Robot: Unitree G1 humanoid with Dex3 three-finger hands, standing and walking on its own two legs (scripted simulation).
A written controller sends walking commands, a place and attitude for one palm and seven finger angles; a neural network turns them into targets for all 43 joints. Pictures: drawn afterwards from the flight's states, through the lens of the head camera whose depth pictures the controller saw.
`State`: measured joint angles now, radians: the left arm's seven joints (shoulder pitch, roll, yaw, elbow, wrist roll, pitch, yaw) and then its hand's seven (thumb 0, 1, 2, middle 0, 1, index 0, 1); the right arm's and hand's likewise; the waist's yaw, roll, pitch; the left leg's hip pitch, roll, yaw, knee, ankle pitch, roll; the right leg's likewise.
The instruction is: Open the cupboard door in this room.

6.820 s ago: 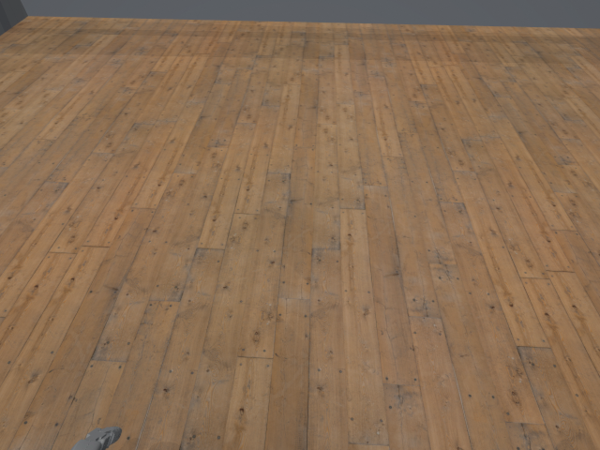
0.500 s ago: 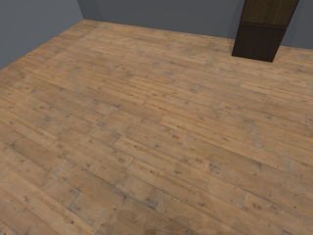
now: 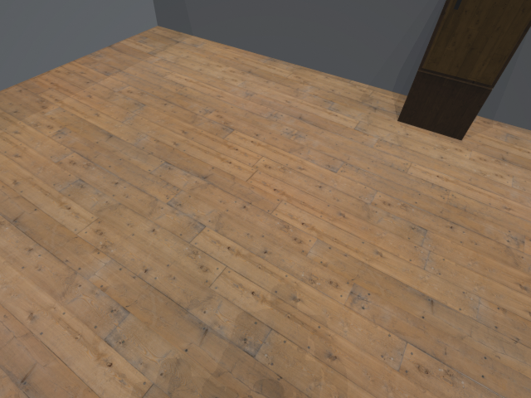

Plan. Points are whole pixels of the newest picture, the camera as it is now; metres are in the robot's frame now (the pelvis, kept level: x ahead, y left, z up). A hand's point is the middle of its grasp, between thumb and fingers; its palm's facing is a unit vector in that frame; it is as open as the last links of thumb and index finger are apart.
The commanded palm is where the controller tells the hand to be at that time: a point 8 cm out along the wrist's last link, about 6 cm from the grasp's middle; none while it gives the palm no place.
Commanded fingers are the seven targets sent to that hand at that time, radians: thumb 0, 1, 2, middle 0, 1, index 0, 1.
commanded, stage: stand and wait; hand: left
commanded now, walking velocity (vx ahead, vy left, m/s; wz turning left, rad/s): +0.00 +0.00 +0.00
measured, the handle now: out of the picture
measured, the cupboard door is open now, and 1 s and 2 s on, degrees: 0 0 0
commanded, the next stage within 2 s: turn or walk to find it in 0.30 s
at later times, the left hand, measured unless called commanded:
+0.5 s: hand out of the picture -0.01 +0.18 -0.18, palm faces +0.05 -0.98 -0.20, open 7.3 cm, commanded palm none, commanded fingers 0.00 0.90 0.90 -0.20 -0.30 -0.20 -0.30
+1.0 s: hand out of the picture +0.00 +0.17 -0.18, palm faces +0.16 -0.96 -0.23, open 7.3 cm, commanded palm none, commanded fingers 0.00 0.90 0.90 -0.20 -0.30 -0.20 -0.30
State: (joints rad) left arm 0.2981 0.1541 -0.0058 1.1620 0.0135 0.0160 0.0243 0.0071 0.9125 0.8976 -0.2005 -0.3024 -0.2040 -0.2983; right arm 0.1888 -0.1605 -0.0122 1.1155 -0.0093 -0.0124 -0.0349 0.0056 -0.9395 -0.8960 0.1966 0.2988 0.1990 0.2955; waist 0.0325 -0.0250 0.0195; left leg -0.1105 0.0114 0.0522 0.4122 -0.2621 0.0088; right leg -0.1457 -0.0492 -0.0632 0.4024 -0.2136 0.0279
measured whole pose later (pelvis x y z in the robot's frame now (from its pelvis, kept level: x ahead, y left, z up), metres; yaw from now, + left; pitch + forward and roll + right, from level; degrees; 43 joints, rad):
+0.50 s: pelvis -0.01 +0.01 +0.00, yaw +2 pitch -1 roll +1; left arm 0.26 0.15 0.01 1.12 0.01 0.02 0.04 0.01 0.91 0.90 -0.20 -0.30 -0.20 -0.30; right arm 0.32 -0.12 -0.01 1.16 -0.01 0.01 -0.01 0.01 -0.91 -0.90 0.20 0.30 0.20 0.30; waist -0.01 0.00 0.04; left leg -0.17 -0.02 0.04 0.44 -0.25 0.03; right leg -0.21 -0.09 -0.07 0.47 -0.23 0.04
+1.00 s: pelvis -0.01 -0.01 -0.01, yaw +7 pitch +0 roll +1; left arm 0.22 0.17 0.01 1.09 0.02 0.01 0.03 0.01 0.91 0.90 -0.20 -0.30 -0.20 -0.30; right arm 0.20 -0.17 -0.03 1.07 -0.01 -0.01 -0.03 0.01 -0.92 -0.90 0.20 0.30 0.20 0.30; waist 0.01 0.01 0.02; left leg -0.24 -0.03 -0.03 0.51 -0.27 0.00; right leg -0.21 -0.05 -0.08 0.52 -0.31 0.01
